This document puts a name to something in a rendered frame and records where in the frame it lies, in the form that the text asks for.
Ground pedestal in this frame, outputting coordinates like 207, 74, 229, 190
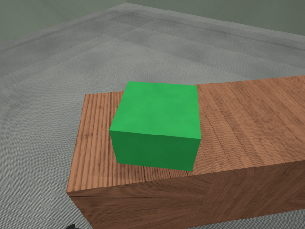
66, 75, 305, 229

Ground carton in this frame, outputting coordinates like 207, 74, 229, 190
109, 81, 201, 171

